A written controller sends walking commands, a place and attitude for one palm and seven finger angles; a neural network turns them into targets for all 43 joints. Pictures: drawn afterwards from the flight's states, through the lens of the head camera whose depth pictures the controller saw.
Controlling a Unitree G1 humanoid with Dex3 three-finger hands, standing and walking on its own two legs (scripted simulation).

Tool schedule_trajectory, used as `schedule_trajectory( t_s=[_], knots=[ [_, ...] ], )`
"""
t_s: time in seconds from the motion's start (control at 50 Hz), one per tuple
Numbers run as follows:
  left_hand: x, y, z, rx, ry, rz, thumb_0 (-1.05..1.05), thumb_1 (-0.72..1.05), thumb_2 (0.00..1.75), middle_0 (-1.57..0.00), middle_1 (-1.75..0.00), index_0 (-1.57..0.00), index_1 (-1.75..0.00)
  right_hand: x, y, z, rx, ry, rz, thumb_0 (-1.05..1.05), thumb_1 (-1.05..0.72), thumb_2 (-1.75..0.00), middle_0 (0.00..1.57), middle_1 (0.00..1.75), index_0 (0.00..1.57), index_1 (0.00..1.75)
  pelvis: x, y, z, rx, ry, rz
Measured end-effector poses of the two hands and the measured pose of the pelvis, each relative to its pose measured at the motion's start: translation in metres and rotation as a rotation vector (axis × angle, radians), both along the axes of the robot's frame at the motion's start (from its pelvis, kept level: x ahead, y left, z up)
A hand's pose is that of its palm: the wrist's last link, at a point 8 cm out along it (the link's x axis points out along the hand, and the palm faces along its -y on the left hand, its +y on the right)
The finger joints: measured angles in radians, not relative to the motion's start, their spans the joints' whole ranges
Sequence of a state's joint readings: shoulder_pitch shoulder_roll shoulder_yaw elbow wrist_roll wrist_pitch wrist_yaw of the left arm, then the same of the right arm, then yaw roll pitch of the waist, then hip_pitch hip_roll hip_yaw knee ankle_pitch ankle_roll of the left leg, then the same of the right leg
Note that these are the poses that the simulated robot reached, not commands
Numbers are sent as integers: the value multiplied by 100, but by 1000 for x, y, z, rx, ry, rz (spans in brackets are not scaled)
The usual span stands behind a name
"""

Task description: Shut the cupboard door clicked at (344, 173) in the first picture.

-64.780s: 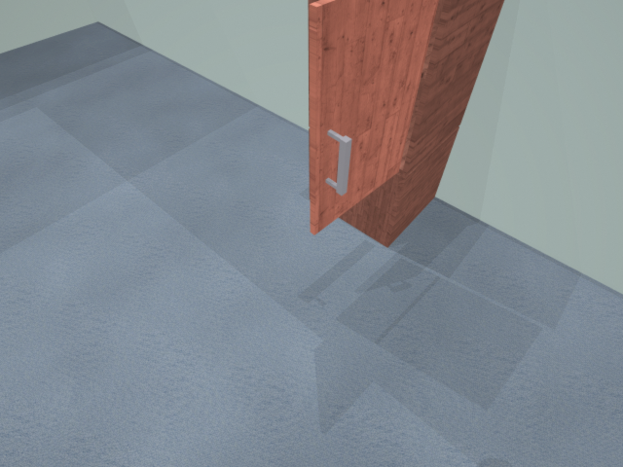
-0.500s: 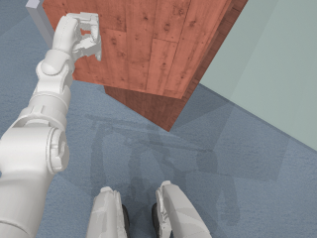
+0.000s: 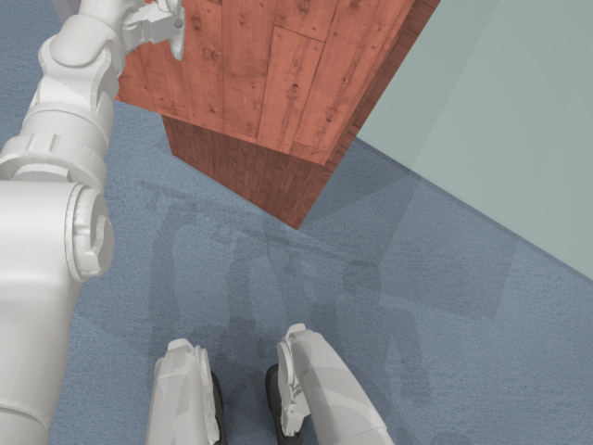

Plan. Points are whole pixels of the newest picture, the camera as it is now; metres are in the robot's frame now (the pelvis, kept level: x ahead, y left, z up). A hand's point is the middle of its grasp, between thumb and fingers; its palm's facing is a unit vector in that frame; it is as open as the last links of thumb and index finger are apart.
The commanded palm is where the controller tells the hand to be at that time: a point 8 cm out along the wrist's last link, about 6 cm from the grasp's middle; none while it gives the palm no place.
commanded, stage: pull the fist back off the door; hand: left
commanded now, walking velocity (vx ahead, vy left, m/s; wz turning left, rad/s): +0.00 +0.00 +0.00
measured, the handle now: out of the picture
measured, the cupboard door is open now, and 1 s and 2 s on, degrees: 16 10 10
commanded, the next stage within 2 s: draw the hand back to the body in 0.94 s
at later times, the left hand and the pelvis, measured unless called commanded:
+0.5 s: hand (210, 23) +0.60 +0.02 +0.08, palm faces +0.03 -1.00 -0.02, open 3.1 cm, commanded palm +0.56 +0.06 +0.09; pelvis +0.02 -0.01 +0.02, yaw +0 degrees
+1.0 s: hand (215, 76) +0.52 +0.02 +0.09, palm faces -0.01 -1.00 -0.07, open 3.1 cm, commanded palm +0.50 +0.08 +0.09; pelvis +0.04 -0.02 +0.05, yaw +3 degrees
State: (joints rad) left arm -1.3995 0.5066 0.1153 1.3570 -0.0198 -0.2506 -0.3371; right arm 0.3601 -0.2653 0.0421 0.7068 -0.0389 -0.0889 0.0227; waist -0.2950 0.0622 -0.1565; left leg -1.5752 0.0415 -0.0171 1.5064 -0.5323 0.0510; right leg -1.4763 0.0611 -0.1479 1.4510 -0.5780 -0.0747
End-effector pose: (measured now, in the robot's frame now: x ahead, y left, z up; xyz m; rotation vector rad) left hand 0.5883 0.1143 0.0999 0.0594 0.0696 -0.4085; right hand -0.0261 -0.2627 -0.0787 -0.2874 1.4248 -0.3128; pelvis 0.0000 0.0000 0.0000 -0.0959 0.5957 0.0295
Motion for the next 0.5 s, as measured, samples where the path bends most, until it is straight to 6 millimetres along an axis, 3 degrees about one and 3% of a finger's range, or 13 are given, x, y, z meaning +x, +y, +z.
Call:
schedule_trajectory(
  t_s=[0.1,0.2,0.28,0.38,0.5],
  knots=[
    [7,-4,-1,-30,8,16,4,101,103,-130,-150,-130,-150,-10,5,-3,-2,18,-7,0,-91,-90,21,30,20,30,-2,1,-5,-4,13,-5],
    [11,-11,-12,-157,44,328,1,89,97,-130,-150,-130,-150,-19,19,-5,57,47,21,0,-91,-90,20,30,20,30,-3,2,-7,-2,31,-10],
    [9,-20,-16,-97,-20,501,-1,86,94,-129,-150,-130,-150,-25,32,-7,133,68,16,0,-91,-90,20,30,20,30,1,2,-5,5,48,-18],
    [3,-31,-15,45,-107,473,0,90,94,-129,-150,-130,-150,-34,45,-7,216,98,-46,0,-91,-90,20,30,20,30,6,0,3,22,36,-24],
    [-8,-39,-15,-16,24,440,1,90,92,-129,-150,-130,-150,-27,43,7,245,109,-72,0,-91,-90,21,30,20,30,19,-5,25,41,1,-25]
  ],
)
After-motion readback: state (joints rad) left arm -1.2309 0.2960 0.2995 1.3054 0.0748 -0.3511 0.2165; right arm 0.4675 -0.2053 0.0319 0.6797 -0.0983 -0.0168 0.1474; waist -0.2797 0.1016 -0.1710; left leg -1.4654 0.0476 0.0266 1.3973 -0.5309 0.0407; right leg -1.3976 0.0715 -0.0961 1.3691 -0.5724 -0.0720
